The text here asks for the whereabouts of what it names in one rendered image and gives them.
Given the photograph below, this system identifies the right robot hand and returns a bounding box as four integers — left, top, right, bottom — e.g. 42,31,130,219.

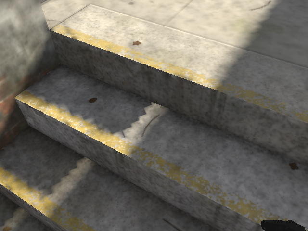
261,219,306,231

